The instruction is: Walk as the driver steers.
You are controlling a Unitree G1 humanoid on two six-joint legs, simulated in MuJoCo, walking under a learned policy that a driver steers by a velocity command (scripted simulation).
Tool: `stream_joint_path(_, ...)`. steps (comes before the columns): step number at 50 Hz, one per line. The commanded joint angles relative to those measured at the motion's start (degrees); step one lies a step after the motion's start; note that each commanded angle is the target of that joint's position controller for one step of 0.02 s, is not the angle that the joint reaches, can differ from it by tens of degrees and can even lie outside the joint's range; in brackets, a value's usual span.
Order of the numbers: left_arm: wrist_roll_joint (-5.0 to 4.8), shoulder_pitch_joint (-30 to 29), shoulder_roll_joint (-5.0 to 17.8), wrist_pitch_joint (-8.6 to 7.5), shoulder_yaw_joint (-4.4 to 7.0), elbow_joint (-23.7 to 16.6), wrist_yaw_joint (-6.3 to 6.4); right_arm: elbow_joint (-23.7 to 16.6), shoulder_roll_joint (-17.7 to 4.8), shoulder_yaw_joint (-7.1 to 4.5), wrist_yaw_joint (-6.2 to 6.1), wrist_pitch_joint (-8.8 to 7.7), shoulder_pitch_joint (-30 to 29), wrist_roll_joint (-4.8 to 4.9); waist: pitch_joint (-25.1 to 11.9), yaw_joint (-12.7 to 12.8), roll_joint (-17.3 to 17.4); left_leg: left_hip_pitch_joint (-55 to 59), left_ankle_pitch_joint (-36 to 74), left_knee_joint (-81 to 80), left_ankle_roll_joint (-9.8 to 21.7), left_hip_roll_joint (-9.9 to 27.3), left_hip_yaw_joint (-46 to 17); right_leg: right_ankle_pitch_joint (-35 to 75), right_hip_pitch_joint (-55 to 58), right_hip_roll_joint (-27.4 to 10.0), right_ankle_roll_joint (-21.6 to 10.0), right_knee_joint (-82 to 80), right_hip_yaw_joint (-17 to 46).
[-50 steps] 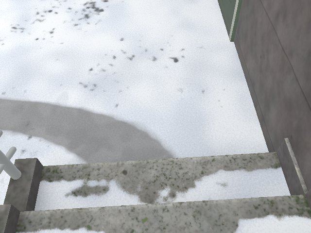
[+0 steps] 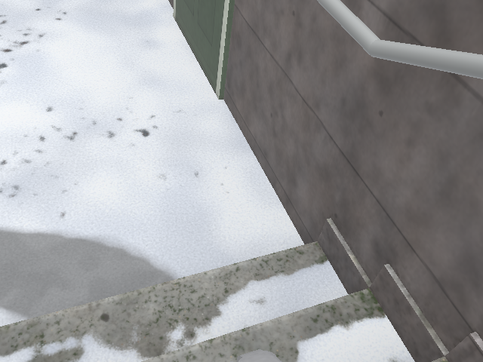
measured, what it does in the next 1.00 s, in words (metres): climbs: right foot 0.15 m higher, then left foot 0.04 m lower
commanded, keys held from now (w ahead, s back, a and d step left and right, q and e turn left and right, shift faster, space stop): no key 1.00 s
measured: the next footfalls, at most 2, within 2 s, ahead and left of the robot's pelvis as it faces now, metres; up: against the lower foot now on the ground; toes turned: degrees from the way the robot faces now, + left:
right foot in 0.38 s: -0.06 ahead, -0.15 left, +0.15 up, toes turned -1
left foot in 0.96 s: +0.01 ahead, +0.07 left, +0.11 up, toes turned -8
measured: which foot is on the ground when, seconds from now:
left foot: down 0.00-0.40, up 0.42-0.94, down 0.96-1.00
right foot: up 0.00-0.36, down 0.38-1.00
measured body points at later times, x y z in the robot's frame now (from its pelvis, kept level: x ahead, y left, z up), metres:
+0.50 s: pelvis -0.03 -0.08 +0.04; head -0.04 -0.11 +0.49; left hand +0.11 +0.13 -0.05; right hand +0.06 -0.36 -0.08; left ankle +0.04 +0.10 -0.66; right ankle -0.10 -0.15 -0.57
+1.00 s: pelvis -0.03 -0.07 +0.11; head -0.01 -0.08 +0.55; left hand -0.06 +0.18 -0.03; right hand +0.11 -0.32 -0.02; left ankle +0.00 +0.07 -0.59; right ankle -0.10 -0.15 -0.57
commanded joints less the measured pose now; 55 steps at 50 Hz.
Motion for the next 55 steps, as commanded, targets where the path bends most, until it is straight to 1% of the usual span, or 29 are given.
stream_joint_path(1, -0.20, -7.14, 3.15, -0.33, 0.38, -6.40, 1.28, -3.38, -10.19, -3.12, -1.30, -1.58, 3.85, -0.09, -4.44, -1.14, 11.11, 16.35, 20.55, -10.93, 8.75, 12.91, -17.97, -3.42, -8.64, -1.77, 0.23, 3.82, 1.50)
stream_joint_path(7, -1.64, -12.04, 1.17, 0.02, -1.05, -9.46, 0.38, -4.19, -9.36, -3.25, -1.67, -1.69, 2.05, -0.72, -2.46, -1.39, 9.54, 17.18, 25.29, -11.33, 14.40, 16.56, -22.03, -6.67, -8.15, -4.31, -0.67, 0.40, 2.46)
stream_joint_path(9, -2.52, -10.84, 0.48, -0.64, -1.51, -9.65, 0.72, -4.50, -11.48, -3.94, -0.97, -1.42, 1.26, -1.39, -3.85, -0.90, 9.48, 16.48, 41.49, -15.41, 18.36, 20.31, -22.35, -16.01, -3.39, -6.55, -3.33, 2.17, -2.14)
stream_joint_path(12, -2.40, -11.43, 0.84, -1.11, -2.04, -11.17, 0.98, -5.18, -12.21, -4.38, -1.07, -1.06, -2.73, -1.22, -4.60, 0.93, 8.85, 12.76, 45.54, -16.91, 16.32, 18.69, -17.94, -15.51, 5.51, -10.62, -5.50, -6.06, -4.71)
stream_joint_path(16, -2.34, -7.45, -1.01, -1.84, -3.82, -12.81, 0.23, -6.08, -13.77, -5.37, -1.18, -0.30, -7.02, -0.91, -6.73, 3.13, 14.01, 7.29, 45.18, -21.64, 11.25, 15.17, -9.32, -20.39, 22.98, -13.45, -9.15, -28.83, -8.17)
stream_joint_path(18, -2.40, 0.46, -0.73, -2.96, -4.11, -11.76, -0.05, -7.31, -15.41, -6.24, -0.09, -0.60, -9.47, 0.75, -8.95, 5.29, 17.22, -0.80, 42.70, -25.28, 9.51, 15.28, -6.53, -24.56, 40.41, -11.41, -12.34, -40.13, -9.23)
stream_joint_path(19, -2.50, 5.11, -0.69, -3.45, -4.02, -10.35, -0.02, -6.39, -14.69, -6.57, 0.70, -0.20, -8.98, 2.21, -8.51, 6.80, 16.87, -3.52, 39.38, -23.79, 8.37, 15.23, -5.52, -20.72, 46.51, -9.73, -13.56, -48.21, -9.64)
stream_joint_path(20, -1.94, 9.12, 1.07, -3.85, -3.41, -8.76, -0.10, -5.13, -11.76, -6.81, 1.55, 0.75, -5.64, 1.65, -4.13, 7.16, 8.89, -5.11, 30.24, -12.46, 5.99, 11.72, -2.73, -18.55, 44.92, -10.42, -15.06, -62.86, -2.59)
stream_joint_path(21, -1.20, 16.63, 8.37, -4.21, -1.83, -7.64, -0.60, -9.80, -9.74, -7.39, 2.14, 0.92, -7.05, 0.03, -4.91, 9.34, -13.53, -23.18, -4.77, 4.74, 2.10, 6.42, -2.86, 10.48, 53.32, -25.30, -17.82, -72.12, 25.00)
stream_joint_path(22, -1.36, 25.46, 8.45, -4.50, -1.70, -4.66, 0.71, -13.53, -10.31, -8.15, 3.39, 0.09, -18.43, -0.50, -1.45, 16.44, -11.43, -35.84, -21.56, 4.86, 0.84, -3.00, -20.95, 36.09, 54.92, -29.07, -17.81, -85.44, 42.24)
stream_joint_path(23, 0.16, 22.22, 9.92, -5.30, -1.55, -2.88, 1.95, -13.49, -8.47, -7.44, 3.77, -0.99, -19.11, 1.32, 3.78, 13.29, -7.78, -38.16, -19.29, 10.78, -0.83, -5.67, -26.18, 44.19, 51.36, -29.79, -16.72, -88.52, 41.48)
stream_joint_path(24, 0.80, 13.82, 8.96, -5.62, -1.79, -3.20, 2.76, -12.20, -8.65, -7.36, 3.54, -1.06, -17.61, 1.43, 4.61, 8.09, -6.73, -35.03, -15.30, 14.54, -2.28, -5.49, -26.51, 36.98, 45.21, -28.79, -16.11, -87.97, 39.50)
stream_joint_path(25, 0.18, 8.86, 6.03, -5.90, -2.69, -2.05, 2.25, -9.99, -8.59, -7.55, 2.80, -0.77, -13.73, 1.30, 4.38, 2.88, -5.52, -30.19, -9.57, 18.88, -3.30, -4.95, -23.00, 41.84, 40.01, -27.09, -15.51, -81.00, 29.87)
stream_joint_path(26, -0.59, 8.18, 3.62, -5.98, -3.09, -1.26, 1.24, -7.29, -8.53, -7.69, 2.34, 0.94, -10.54, 0.13, 1.72, 1.05, -4.44, -24.73, -3.92, 25.51, -4.19, -5.45, -17.57, 38.88, 34.95, -25.50, -14.41, -78.44, 23.13)
stream_joint_path(27, -0.94, 7.53, 2.39, -5.97, -3.18, -1.21, 0.22, -5.60, -9.15, -8.04, 2.20, 2.42, -8.85, -0.18, 0.03, 0.30, -3.03, -21.72, -0.18, 31.29, -4.35, -6.39, -15.14, 34.77, 31.43, -24.32, -13.45, -79.00, 19.38)
stream_joint_path(30, -2.01, 6.79, 5.58, -6.30, -1.40, 0.17, -0.81, -5.35, -9.37, -7.91, 2.41, 4.56, -11.06, 0.04, -0.84, -0.57, 0.62, -18.12, 7.39, 39.43, -3.89, -6.40, -11.10, 23.93, 27.91, -22.52, -12.55, -84.46, 13.45)
stream_joint_path(33, -1.85, 12.52, 7.08, -6.69, -0.25, 3.48, 0.15, -4.57, -9.58, -7.58, 3.14, 5.11, -13.85, -0.55, 0.21, 1.66, 3.98, -19.37, 13.71, 36.83, -4.18, -4.83, -10.02, 22.40, 35.16, -22.19, -14.97, -85.73, 10.37)
stream_joint_path(35, -1.57, 17.99, 6.65, -7.05, 0.08, 6.14, 0.71, -3.75, -9.44, -7.54, 3.56, 5.07, -15.41, -1.34, -0.26, 4.34, 2.96, -22.45, 15.23, 33.34, -4.98, -4.57, -10.51, 27.31, 43.11, -21.81, -15.86, -84.45, 8.08)
stream_joint_path(37, -0.91, 22.61, 6.54, -7.27, 0.38, 7.93, 1.06, -2.73, -9.17, -7.60, 3.74, 4.83, -16.17, -1.02, -1.26, 6.65, 1.18, -23.45, 13.37, 30.29, -5.77, -4.13, -10.68, 33.16, 49.21, -22.03, -16.44, -84.81, 7.27)
stream_joint_path(41, -0.09, 25.88, 7.02, -7.75, 1.03, 10.18, 1.21, -2.06, -9.00, -7.51, 3.77, 4.33, -19.39, -1.09, -1.62, 9.40, 0.27, -26.32, 11.20, 23.10, -6.70, -2.81, -12.32, 35.84, 55.94, -23.72, -19.11, -82.88, 9.35)
stream_joint_path(46, 0.42, 26.26, 7.94, -8.68, 1.44, 12.44, 1.02, -1.36, -7.73, -6.84, 4.29, 2.88, -22.48, -0.50, -1.30, 10.22, 1.12, -23.69, 13.74, 11.27, -6.26, -0.18, -11.92, 28.50, 53.66, -24.96, -21.28, -80.41, 12.86)
stream_joint_path(48, 0.36, 23.00, 8.19, -8.75, 1.23, 12.62, 0.95, -1.48, -6.70, -6.33, 4.52, 1.79, -24.21, -0.42, -1.18, 9.90, 1.84, -17.46, 17.05, 4.10, -5.27, 1.46, -8.88, 20.72, 47.45, -23.66, -20.63, -79.89, 12.40)
stream_joint_path(49, -0.05, 22.30, 6.86, -8.63, 0.64, 12.65, 0.75, -0.96, -7.80, -6.73, 4.34, 1.48, -23.42, 0.28, -0.78, 9.02, 2.96, -15.58, 17.23, 4.18, -4.97, 1.54, -8.30, 18.68, 45.28, -22.43, -19.43, -79.71, 11.25)
stream_joint_path(50, -0.26, 23.10, 6.65, -8.34, 0.51, 13.38, 1.03, -0.46, -7.34, -6.41, 4.43, 1.48, -25.92, 0.05, 1.70, 10.31, 7.61, -16.91, 23.29, 0.60, -5.32, 0.71, -8.17, 13.68, 44.89, -21.68, -18.78, -79.54, 10.37)
stream_joint_path(51, -0.24, 22.67, 7.18, -8.29, 0.44, 14.00, 1.27, -0.56, -6.24, -5.94, 4.74, 1.37, -26.98, 0.44, 3.25, 10.29, 7.24, -15.83, 24.34, -2.72, -5.45, 0.62, -7.58, 10.66, 44.46, -20.90, -18.18, -79.41, 9.58)
stream_joint_path(52, -0.60, 20.34, 7.75, -8.43, 0.15, 14.55, 1.23, 0.12, -6.64, -6.15, 4.31, 0.78, -23.77, 1.37, 2.73, 7.67, 3.14, -10.60, 19.86, -1.13, -5.01, 1.14, -5.83, 10.53, 41.50, -20.54, -16.69, -79.00, 8.36)
stream_joint_path(53, -0.49, 19.90, 8.03, -8.67, 0.09, 14.92, 1.02, 1.23, -7.04, -6.15, 3.97, 0.27, -22.18, 1.35, 2.77, 7.18, 4.39, -6.91, 21.10, -3.03, -4.66, 0.80, -4.08, 10.99, 40.00, -19.46, -15.54, -77.63, 5.94)
stream_joint_path(54, -0.27, 22.96, 7.81, -8.87, 0.39, 15.99, 1.08, 1.37, -6.23, -5.76, 4.08, 0.01, -26.30, 1.51, 5.28, 10.70, 8.23, -8.50, 25.88, -7.36, -5.20, -0.60, -2.83, 8.71, 41.28, -18.64, -15.77, -77.80, 4.82)
stream_joint_path(55, -0.15, 23.73, 7.88, -8.90, 0.31, 17.13, 1.31, 0.90, -5.26, -5.45, 4.22, -0.38, -27.84, 1.70, 6.31, 11.06, 6.78, -9.55, 26.91, -10.28, -5.36, -0.47, -2.99, 7.73, 43.24, -18.19, -15.64, -77.60, 4.52)
Velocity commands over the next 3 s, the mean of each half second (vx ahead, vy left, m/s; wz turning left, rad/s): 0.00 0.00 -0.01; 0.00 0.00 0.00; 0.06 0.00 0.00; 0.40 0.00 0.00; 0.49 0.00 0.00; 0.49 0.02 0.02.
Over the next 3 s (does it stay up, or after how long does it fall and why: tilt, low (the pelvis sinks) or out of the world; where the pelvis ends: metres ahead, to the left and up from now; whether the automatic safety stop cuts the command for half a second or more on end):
stays up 0.74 -0.17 -0.26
